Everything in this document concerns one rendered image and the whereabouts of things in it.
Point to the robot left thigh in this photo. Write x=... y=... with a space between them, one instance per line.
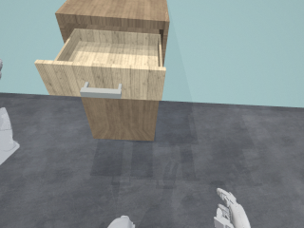
x=121 y=223

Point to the robot right hand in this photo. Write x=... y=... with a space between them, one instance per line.
x=234 y=217

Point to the drawer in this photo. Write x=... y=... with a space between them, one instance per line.
x=105 y=59

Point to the cabinet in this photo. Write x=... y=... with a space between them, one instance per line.
x=108 y=118

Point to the handle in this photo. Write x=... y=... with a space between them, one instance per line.
x=95 y=92

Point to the robot left hand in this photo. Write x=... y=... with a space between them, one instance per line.
x=7 y=144

